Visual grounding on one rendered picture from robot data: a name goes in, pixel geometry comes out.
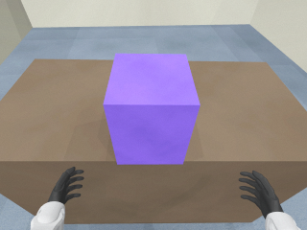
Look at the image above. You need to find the robot right hand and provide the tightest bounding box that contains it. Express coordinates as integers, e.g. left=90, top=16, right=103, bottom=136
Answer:
left=238, top=171, right=284, bottom=219

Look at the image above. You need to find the robot left forearm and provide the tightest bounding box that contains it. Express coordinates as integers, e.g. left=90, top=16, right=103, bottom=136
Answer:
left=31, top=201, right=65, bottom=230

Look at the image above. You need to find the pedestal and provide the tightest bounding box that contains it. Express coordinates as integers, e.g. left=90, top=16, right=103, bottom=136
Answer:
left=0, top=58, right=307, bottom=224

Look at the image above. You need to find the robot right forearm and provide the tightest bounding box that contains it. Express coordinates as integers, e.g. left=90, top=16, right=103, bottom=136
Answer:
left=265, top=212, right=301, bottom=230

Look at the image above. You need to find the carton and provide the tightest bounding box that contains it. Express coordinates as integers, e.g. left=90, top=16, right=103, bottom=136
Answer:
left=103, top=53, right=201, bottom=165

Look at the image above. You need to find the robot left hand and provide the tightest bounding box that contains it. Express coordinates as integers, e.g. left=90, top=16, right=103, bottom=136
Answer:
left=47, top=167, right=84, bottom=204

